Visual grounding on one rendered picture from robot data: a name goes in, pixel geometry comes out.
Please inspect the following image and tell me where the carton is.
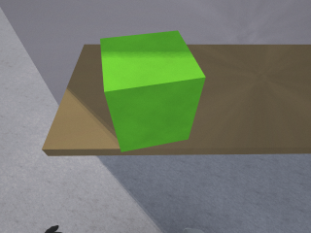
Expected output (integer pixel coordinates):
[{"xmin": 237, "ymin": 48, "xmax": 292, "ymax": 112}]
[{"xmin": 100, "ymin": 30, "xmax": 206, "ymax": 152}]

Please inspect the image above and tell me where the table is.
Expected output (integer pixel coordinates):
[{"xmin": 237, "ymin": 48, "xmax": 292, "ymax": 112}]
[{"xmin": 42, "ymin": 44, "xmax": 311, "ymax": 156}]

